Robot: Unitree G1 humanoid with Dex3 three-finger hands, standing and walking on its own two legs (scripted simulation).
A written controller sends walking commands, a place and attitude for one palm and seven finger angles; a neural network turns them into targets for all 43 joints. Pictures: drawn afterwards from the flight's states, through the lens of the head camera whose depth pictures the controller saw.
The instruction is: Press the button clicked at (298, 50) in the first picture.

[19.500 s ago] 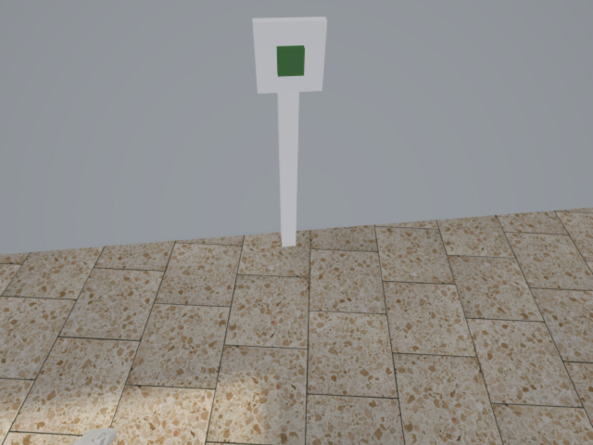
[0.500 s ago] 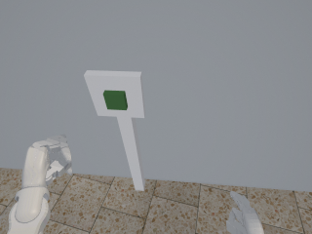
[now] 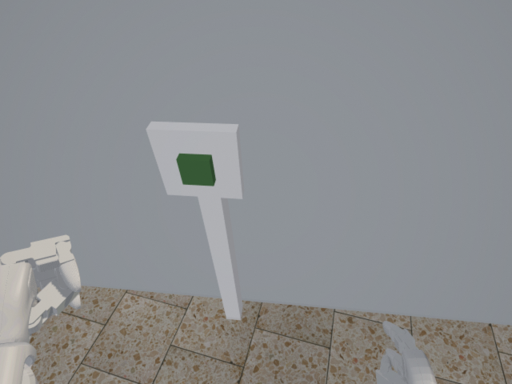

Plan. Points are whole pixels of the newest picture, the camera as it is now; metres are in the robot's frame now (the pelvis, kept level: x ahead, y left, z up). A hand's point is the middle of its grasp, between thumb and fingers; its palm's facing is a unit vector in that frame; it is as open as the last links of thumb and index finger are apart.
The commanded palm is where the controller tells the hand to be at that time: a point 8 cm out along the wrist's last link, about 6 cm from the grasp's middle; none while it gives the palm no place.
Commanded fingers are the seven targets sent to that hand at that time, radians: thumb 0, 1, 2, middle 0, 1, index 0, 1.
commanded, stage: draw the hand back to the body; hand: left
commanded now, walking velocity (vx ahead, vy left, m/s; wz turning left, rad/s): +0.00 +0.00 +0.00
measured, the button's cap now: (197, 169) +0.51 +0.21 +0.06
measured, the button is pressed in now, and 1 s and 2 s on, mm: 0 0 0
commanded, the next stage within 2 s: step back with the hand held close in 0.10 s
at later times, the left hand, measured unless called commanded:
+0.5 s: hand (73, 289) +0.17 +0.25 +0.15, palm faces +0.31 -0.83 -0.47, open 3.1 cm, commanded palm +0.11 +0.29 +0.17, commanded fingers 0.00 0.90 0.90 -1.30 -1.50 -1.30 -1.50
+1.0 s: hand (18, 337) +0.11 +0.27 +0.16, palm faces +0.38 -0.81 -0.44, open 3.1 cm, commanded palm +0.04 +0.31 +0.17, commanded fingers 0.00 0.90 0.90 -1.30 -1.50 -1.30 -1.50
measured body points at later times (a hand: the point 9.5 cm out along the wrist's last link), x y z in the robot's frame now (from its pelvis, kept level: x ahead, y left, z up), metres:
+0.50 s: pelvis -0.02 +0.01 +0.00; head -0.01 +0.00 +0.45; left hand +0.15 +0.29 +0.17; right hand +0.16 -0.23 -0.09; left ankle -0.02 +0.11 -0.74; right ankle -0.01 -0.12 -0.74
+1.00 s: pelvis -0.08 +0.03 -0.01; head -0.07 +0.05 +0.43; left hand +0.08 +0.31 +0.18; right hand +0.08 -0.21 -0.09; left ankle -0.02 +0.11 -0.74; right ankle -0.02 -0.11 -0.74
